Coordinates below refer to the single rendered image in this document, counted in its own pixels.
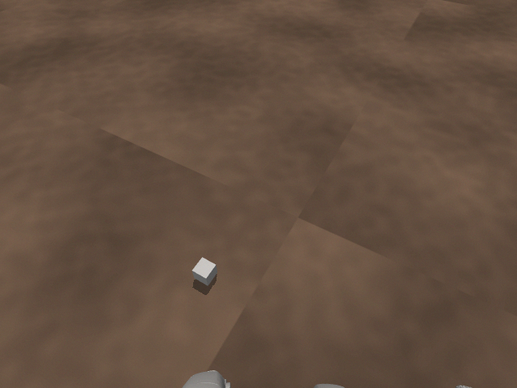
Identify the cube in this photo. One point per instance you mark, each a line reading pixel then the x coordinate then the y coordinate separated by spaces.
pixel 204 271

